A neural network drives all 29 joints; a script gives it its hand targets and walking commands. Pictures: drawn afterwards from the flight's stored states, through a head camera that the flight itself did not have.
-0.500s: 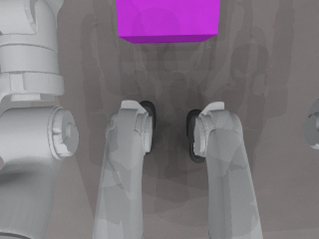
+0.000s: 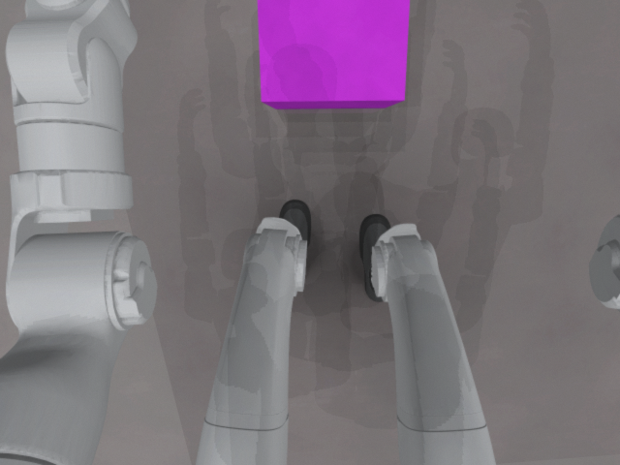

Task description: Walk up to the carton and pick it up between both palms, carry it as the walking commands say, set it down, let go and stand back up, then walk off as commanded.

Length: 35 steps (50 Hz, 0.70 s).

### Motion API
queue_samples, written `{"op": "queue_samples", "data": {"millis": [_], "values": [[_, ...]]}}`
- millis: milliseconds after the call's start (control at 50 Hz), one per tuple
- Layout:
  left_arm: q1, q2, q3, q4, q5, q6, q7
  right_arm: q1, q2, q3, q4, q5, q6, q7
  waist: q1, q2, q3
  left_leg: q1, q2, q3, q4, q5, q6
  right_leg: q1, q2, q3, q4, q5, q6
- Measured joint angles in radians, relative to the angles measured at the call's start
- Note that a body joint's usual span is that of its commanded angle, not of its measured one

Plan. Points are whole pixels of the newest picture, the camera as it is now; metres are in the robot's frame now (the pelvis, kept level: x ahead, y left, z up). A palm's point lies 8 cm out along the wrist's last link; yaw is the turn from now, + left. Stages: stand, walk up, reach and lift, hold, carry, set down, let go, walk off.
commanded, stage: set down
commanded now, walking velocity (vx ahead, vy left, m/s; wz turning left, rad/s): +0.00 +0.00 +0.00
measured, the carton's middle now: (331, 36) +0.58 +0.02 -0.52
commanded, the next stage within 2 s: let go in 0.20 s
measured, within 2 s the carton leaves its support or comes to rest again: neither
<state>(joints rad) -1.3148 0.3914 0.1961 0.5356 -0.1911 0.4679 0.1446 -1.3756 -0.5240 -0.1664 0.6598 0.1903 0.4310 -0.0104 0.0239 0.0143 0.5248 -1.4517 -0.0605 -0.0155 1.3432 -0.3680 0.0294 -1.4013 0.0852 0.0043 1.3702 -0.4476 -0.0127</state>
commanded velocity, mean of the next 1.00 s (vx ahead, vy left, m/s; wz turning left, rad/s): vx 0.00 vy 0.00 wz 0.00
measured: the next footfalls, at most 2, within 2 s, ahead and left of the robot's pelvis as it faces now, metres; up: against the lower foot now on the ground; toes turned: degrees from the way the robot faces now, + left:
none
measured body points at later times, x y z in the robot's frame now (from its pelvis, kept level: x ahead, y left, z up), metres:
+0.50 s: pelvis +0.03 +0.00 +0.08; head +0.35 +0.02 +0.38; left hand +0.46 +0.22 -0.07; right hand +0.48 -0.21 -0.06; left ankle +0.12 +0.09 -0.58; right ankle +0.09 -0.10 -0.58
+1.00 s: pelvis +0.10 +0.00 +0.14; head +0.18 +0.01 +0.59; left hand +0.32 +0.23 +0.06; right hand +0.33 -0.22 +0.06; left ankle +0.12 +0.09 -0.58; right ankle +0.09 -0.10 -0.58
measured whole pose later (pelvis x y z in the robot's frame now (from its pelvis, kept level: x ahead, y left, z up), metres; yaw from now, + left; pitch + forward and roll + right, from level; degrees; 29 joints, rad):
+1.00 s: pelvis +0.10 +0.00 +0.14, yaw +1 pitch +7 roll +0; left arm 0.05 0.17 0.06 0.46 0.04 0.09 -0.03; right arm 0.01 -0.19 -0.09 0.52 -0.03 0.07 0.05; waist 0.00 -0.02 0.07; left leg -0.47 -0.07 -0.03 0.62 -0.27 0.04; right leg -0.42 0.06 0.06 0.63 -0.33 -0.02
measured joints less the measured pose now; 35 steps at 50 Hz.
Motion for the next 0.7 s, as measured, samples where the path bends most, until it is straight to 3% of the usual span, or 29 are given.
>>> {"op": "queue_samples", "data": {"millis": [80, 200, 280, 420, 500, 600, 700], "values": [[0.018, -0.016, 0.014, 0.008, 0.024, -0.024, -0.004, 0.016, 0.000, -0.011, 0.020, -0.009, -0.027, 0.013, -0.002, -0.001, -0.001, 0.087, 0.003, 0.003, -0.096, 0.028, 0.005, 0.085, 0.001, 0.013, -0.098, 0.032, 0.005], [-0.029, -0.045, 0.035, 0.172, 0.077, -0.098, -0.015, -0.010, -0.004, -0.031, 0.180, -0.051, -0.107, 0.056, 0.002, 0.001, -0.004, 0.170, 0.004, 0.000, -0.215, 0.074, 0.007, 0.167, -0.002, 0.021, -0.219, 0.081, 0.009], [0.017, -0.079, 0.024, 0.180, 0.109, -0.148, -0.017, 0.033, 0.026, -0.033, 0.189, -0.087, -0.159, 0.066, 0.003, 0.003, -0.002, 0.199, 0.003, -0.005, -0.256, 0.090, 0.007, 0.198, -0.003, 0.019, -0.263, 0.098, 0.008], [0.347, -0.097, -0.043, -0.038, 0.151, -0.144, -0.031, 0.336, 0.159, -0.018, -0.053, -0.179, -0.135, -0.006, -0.018, -0.021, 0.000, 0.308, -0.005, -0.009, -0.297, 0.079, 0.003, 0.305, -0.011, 0.020, -0.296, 0.082, 0.003], [0.554, -0.093, -0.088, -0.199, 0.143, -0.121, -0.038, 0.544, 0.178, 0.010, -0.195, -0.165, -0.112, -0.015, -0.012, -0.020, -0.001, 0.412, -0.008, -0.012, -0.337, 0.073, 0.001, 0.409, -0.015, 0.021, -0.336, 0.076, 0.000], [0.750, -0.117, -0.096, -0.244, 0.134, -0.149, -0.070, 0.745, 0.191, 0.015, -0.261, -0.166, -0.143, 0.006, -0.007, 0.002, -0.038, 0.536, -0.011, -0.021, -0.397, 0.074, 0.003, 0.538, -0.019, 0.019, -0.403, 0.079, -0.001], [0.960, -0.163, -0.104, -0.180, 0.158, -0.212, -0.114, 0.938, 0.261, 0.021, -0.212, -0.179, -0.203, 0.029, -0.009, -0.004, -0.261, 0.562, -0.004, -0.017, -0.476, 0.088, 0.005, 0.561, -0.015, 0.031, -0.487, 0.100, 0.000]]}}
